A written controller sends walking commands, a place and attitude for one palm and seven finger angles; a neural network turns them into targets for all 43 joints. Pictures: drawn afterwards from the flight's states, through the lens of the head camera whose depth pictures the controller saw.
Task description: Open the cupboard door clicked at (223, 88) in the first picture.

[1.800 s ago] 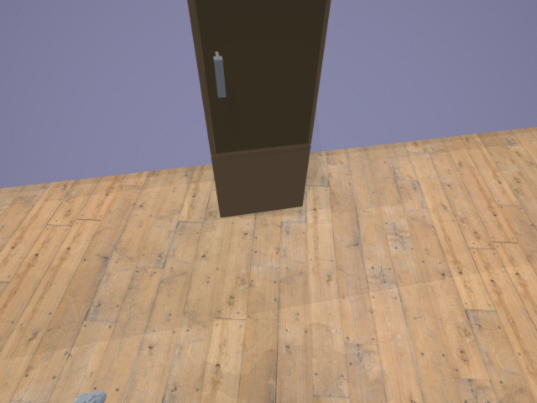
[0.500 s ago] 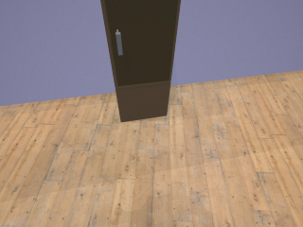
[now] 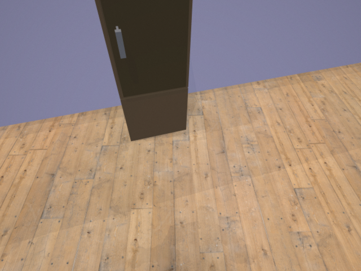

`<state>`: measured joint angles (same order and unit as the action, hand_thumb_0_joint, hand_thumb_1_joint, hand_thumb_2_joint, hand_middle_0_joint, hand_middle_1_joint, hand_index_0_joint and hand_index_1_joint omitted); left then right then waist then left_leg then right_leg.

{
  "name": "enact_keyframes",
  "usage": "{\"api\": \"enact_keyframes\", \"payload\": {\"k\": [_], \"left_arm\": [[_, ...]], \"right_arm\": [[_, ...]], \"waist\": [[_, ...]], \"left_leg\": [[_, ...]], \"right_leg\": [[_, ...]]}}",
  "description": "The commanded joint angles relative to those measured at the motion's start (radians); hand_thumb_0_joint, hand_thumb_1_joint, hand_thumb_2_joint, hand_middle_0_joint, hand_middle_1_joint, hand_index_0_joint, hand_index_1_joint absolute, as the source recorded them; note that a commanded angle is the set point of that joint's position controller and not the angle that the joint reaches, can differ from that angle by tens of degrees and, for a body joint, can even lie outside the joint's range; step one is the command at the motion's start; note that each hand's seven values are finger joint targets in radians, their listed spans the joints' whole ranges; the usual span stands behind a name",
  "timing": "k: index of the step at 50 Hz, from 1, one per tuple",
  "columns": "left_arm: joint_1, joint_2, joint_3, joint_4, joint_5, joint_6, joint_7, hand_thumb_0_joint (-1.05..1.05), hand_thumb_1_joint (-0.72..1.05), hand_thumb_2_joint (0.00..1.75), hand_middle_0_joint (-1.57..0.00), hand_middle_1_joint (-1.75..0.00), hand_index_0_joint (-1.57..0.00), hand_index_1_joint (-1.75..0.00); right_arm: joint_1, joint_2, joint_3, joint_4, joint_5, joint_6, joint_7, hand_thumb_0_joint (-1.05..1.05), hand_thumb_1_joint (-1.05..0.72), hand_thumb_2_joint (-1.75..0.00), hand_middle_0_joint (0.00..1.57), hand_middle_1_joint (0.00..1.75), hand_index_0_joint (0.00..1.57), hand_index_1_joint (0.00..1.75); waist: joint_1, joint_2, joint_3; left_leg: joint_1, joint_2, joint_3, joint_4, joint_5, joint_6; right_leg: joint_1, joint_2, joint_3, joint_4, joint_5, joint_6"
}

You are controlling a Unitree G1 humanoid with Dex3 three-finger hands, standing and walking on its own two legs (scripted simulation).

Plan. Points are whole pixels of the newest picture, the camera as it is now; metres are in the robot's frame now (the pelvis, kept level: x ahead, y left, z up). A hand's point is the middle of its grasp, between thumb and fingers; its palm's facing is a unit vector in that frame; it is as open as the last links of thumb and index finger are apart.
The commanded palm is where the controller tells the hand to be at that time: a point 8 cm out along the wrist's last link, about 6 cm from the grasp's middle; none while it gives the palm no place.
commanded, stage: walk to a spot facing it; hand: left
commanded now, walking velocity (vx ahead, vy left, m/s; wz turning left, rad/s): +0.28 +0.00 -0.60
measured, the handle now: (120, 42) +1.00 +0.35 -0.01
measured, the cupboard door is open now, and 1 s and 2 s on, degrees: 0 0 0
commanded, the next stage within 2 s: none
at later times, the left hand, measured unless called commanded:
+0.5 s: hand out of the picture +0.07 +0.21 -0.17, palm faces -0.11 -0.98 -0.17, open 7.4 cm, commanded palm none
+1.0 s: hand (162, 162) +0.47 +0.10 -0.16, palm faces -0.59 -0.79 -0.17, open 7.4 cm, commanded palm none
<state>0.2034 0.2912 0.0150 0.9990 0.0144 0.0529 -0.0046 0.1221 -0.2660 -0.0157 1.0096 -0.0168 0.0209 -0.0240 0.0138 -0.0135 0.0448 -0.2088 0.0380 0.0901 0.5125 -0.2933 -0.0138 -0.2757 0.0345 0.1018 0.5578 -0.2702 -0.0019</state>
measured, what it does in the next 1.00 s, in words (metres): walks ahead, turning right: left foot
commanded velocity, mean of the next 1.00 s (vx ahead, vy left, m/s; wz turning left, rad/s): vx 0.15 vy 0.00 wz -0.60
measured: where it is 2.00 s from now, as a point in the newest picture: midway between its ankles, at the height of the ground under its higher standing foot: (171, 253)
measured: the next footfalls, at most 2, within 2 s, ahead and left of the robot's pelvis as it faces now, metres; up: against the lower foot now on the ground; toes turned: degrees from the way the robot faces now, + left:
left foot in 0.54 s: +0.22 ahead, +0.12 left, +0.00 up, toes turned -12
right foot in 1.06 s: +0.28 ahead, -0.13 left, +0.00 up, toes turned -42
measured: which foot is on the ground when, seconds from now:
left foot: down 0.00-0.12, up 0.14-0.52, down 0.54-1.00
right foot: down 0.00-0.54, up 0.56-1.00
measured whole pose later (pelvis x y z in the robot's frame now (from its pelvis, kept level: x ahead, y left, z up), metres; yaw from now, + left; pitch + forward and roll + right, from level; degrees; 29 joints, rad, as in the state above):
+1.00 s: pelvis +0.24 +0.03 +0.00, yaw -34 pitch +0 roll -2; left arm 0.05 0.23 0.08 0.88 0.03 0.06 -0.04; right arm 0.40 -0.19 -0.04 1.04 -0.03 -0.02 -0.04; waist -0.06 -0.02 0.10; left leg -0.04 0.09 0.37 0.50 -0.45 0.03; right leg -0.52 -0.03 -0.11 0.81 -0.28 0.01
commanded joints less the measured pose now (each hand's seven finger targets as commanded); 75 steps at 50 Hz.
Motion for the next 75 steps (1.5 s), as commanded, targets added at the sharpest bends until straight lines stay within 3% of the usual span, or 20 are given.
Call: {"api": "enact_keyframes", "payload": {"k": [1,4,5,6,7,12,24,25,27,28,34,50,52,53,54,60,69,71,72,75], "left_arm": [[0.047,0.097,0.045,-0.1,0.009,-0.009,-0.011,0.0,0.9,0.9,-0.2,-0.3,-0.2,-0.3],[0.162,0.07,0.066,-0.091,0.016,-0.019,-0.028,0.0,0.9,0.9,-0.2,-0.3,-0.2,-0.3],[0.251,0.112,0.075,-0.072,0.022,-0.034,-0.023,0.0,0.9,0.9,-0.2,-0.3,-0.2,-0.3],[0.311,0.205,0.093,-0.071,0.028,-0.051,-0.004,0.0,0.9,0.9,-0.2,-0.3,-0.2,-0.3],[0.319,0.196,0.088,-0.085,0.006,-0.063,0.014,0.0,0.9,0.9,-0.2,-0.3,-0.2,-0.3],[0.189,0.095,0.069,-0.099,0.007,-0.103,0.009,0.0,0.9,0.9,-0.2,-0.3,-0.2,-0.3],[0.188,0.1,0.092,-0.073,0.012,-0.091,0.011,0.0,0.9,0.9,-0.2,-0.3,-0.2,-0.3],[0.163,0.078,0.093,-0.079,0.009,-0.09,0.009,0.0,0.9,0.9,-0.2,-0.3,-0.2,-0.3],[0.181,-0.018,0.083,-0.118,-0.001,-0.095,-0.012,0.0,0.9,0.9,-0.2,-0.3,-0.2,-0.3],[0.132,0.018,0.085,-0.111,0.007,-0.09,-0.01,0.0,0.9,0.9,-0.2,-0.3,-0.2,-0.3],[0.13,-0.036,0.082,-0.086,0.017,-0.031,-0.039,0.0,0.9,0.9,-0.2,-0.3,-0.2,-0.3],[-0.113,-0.002,0.07,-0.187,0.021,-0.03,-0.022,0.0,0.9,0.9,-0.2,-0.3,-0.2,-0.3],[0.107,0.098,0.093,-0.133,0.026,-0.06,-0.01,0.0,0.9,0.9,-0.2,-0.3,-0.2,-0.3],[0.2,0.204,0.11,-0.116,0.008,-0.068,0.006,0.0,0.9,0.9,-0.2,-0.3,-0.2,-0.3],[0.207,0.215,0.11,-0.106,-0.015,-0.06,0.018,0.0,0.9,0.9,-0.2,-0.3,-0.2,-0.3],[-0.108,0.112,0.085,-0.197,0.01,-0.041,0.029,0.0,0.9,0.9,-0.2,-0.3,-0.2,-0.3],[-0.074,0.112,0.103,-0.217,0.005,-0.013,0.005,0.0,0.9,0.9,-0.2,-0.3,-0.2,-0.3],[-0.033,-0.001,0.084,-0.254,-0.008,-0.008,-0.008,0.0,0.9,0.9,-0.2,-0.3,-0.2,-0.3],[-0.038,0.036,0.093,-0.237,0.012,-0.003,-0.004,0.0,0.9,0.9,-0.2,-0.3,-0.2,-0.3],[0.019,0.037,0.111,-0.184,0.014,-0.006,-0.028,0.0,0.9,0.9,-0.2,-0.3,-0.2,-0.3]], "right_arm": [[0.015,-0.213,-0.065,-0.093,-0.001,-0.016,0.001,0.0,-0.9,-0.9,0.2,0.3,0.2,0.3],[-0.058,-0.204,-0.07,-0.127,-0.006,-0.018,0.012,0.0,-0.9,-0.9,0.2,0.3,0.2,0.3],[-0.068,-0.154,-0.059,-0.142,-0.004,-0.01,0.019,0.0,-0.9,-0.9,0.2,0.3,0.2,0.3],[-0.098,-0.072,-0.043,-0.199,0.005,-0.013,0.025,0.0,-0.9,-0.9,0.2,0.3,0.2,0.3],[-0.153,-0.118,-0.047,-0.22,-0.003,-0.023,0.026,0.0,-0.9,-0.9,0.2,0.3,0.2,0.3],[-0.004,-0.065,-0.057,-0.155,-0.008,-0.046,0.037,0.0,-0.9,-0.9,0.2,0.3,0.2,0.3],[0.018,-0.03,-0.053,-0.188,0.01,-0.086,0.024,0.0,-0.9,-0.9,0.2,0.3,0.2,0.3],[0.14,-0.068,-0.061,-0.146,0.011,-0.094,0.011,0.0,-0.9,-0.9,0.2,0.3,0.2,0.3],[0.367,-0.243,-0.093,-0.095,-0.007,-0.092,-0.004,0.0,-0.9,-0.9,0.2,0.3,0.2,0.3],[0.309,-0.186,-0.08,-0.098,-0.006,-0.084,-0.004,0.0,-0.9,-0.9,0.2,0.3,0.2,0.3],[0.173,-0.037,-0.033,-0.097,0.0,-0.101,-0.014,0.0,-0.9,-0.9,0.2,0.3,0.2,0.3],[0.306,-0.108,-0.067,-0.038,-0.006,-0.054,-0.008,0.0,-0.9,-0.9,0.2,0.3,0.2,0.3],[0.281,-0.104,-0.064,-0.078,0.016,-0.049,0.006,0.0,-0.9,-0.9,0.2,0.3,0.2,0.3],[0.271,-0.035,-0.051,-0.123,0.025,-0.048,0.007,0.0,-0.9,-0.9,0.2,0.3,0.2,0.3],[0.193,-0.047,-0.051,-0.15,0.016,-0.05,-0.011,0.0,-0.9,-0.9,0.2,0.3,0.2,0.3],[0.222,-0.011,-0.049,-0.121,-0.002,0.016,-0.004,0.0,-0.9,-0.9,0.2,0.3,0.2,0.3],[0.207,-0.029,-0.056,-0.164,0.011,-0.026,-0.009,0.0,-0.9,-0.9,0.2,0.3,0.2,0.3],[0.212,-0.191,-0.084,-0.189,-0.007,-0.04,-0.011,0.0,-0.9,-0.9,0.2,0.3,0.2,0.3],[0.168,-0.19,-0.085,-0.182,-0.008,-0.039,-0.015,0.0,-0.9,-0.9,0.2,0.3,0.2,0.3],[0.019,-0.094,-0.057,-0.219,-0.008,-0.049,-0.015,0.0,-0.9,-0.9,0.2,0.3,0.2,0.3]], "waist": [[0.005,0.184,-0.07],[0.084,0.128,0.0],[0.128,-0.125,0.024],[0.134,-0.429,0.076],[0.134,-0.283,0.117],[0.002,-0.073,-0.004],[-0.008,-0.136,-0.05],[-0.062,-0.061,-0.099],[-0.114,0.339,-0.194],[-0.108,0.232,-0.123],[0.014,0.159,0.0],[-0.016,0.148,-0.046],[0.096,0.019,-0.196],[0.106,-0.179,-0.315],[0.108,-0.069,-0.286],[-0.065,-0.052,-0.062],[-0.066,-0.16,-0.122],[-0.061,0.34,-0.11],[-0.065,0.353,-0.086],[0.015,0.156,-0.033]], "left_leg": [[-0.001,0.276,-0.209,-0.18,-0.173,0.119],[-0.247,0.276,-0.139,-0.064,-0.355,0.104],[-0.37,0.139,-0.03,0.224,-0.408,0.031],[-0.611,-0.024,0.054,0.597,-0.423,-0.034],[-0.591,0.016,-0.111,0.667,-0.283,-0.014],[-0.434,0.058,-0.088,0.561,0.008,-0.039],[-0.066,-0.019,-0.036,0.014,0.023,-0.029],[0.169,0.01,-0.062,-0.092,0.044,-0.015],[0.449,0.48,-0.579,-0.246,-0.083,0.14],[0.295,0.486,-0.574,-0.293,-0.135,0.163],[0.054,0.274,-0.03,-0.231,0.492,0.101],[0.248,0.318,0.168,0.091,1.052,0.092],[-0.058,0.266,0.207,0.521,0.713,0.005],[-0.377,0.055,0.163,0.856,-0.304,-0.073],[-0.411,0.063,-0.011,0.895,-0.36,-0.053],[-0.198,0.096,-0.045,0.619,-0.137,-0.073],[0.046,-0.004,-0.001,0.015,0.006,-0.047],[0.172,0.404,-0.431,-0.267,0.039,0.088],[0.075,0.49,-0.478,-0.278,0.069,0.139],[-0.019,0.315,-0.176,-0.232,0.179,0.107]], "right_leg": [[-0.078,-0.003,-0.055,0.197,-0.132,-0.003],[0.123,-0.039,-0.105,0.141,-0.175,-0.007],[0.176,-0.092,0.087,-0.091,-0.306,-0.052],[0.181,-0.353,0.597,-0.391,-0.472,-0.175],[0.073,-0.368,0.723,-0.492,-0.506,-0.205],[0.115,-0.228,0.325,-0.347,-0.049,-0.189],[0.061,-0.157,0.278,-0.168,0.152,-0.146],[-0.059,-0.1,0.224,-0.03,0.158,-0.11],[-0.428,0.054,-0.046,0.501,-0.322,-0.01],[-0.427,-0.011,-0.022,0.631,-0.29,-0.008],[-0.34,-0.102,-0.107,0.689,-0.011,0.039],[-0.133,-0.012,-0.26,0.134,-0.048,-0.027],[0.342,-0.134,-0.116,-0.053,0.341,-0.098],[0.564,-0.458,0.362,-0.042,0.987,-0.265],[0.508,-0.468,0.278,-0.037,1.18,-0.32],[-0.118,-0.258,0.097,-0.214,0.339,-0.18],[-0.144,-0.15,0.205,-0.082,0.173,-0.094],[-0.404,0.052,-0.034,0.325,-0.275,0.028],[-0.396,-0.006,-0.024,0.527,-0.314,0.048],[-0.345,-0.052,-0.063,0.706,-0.132,0.058]]}}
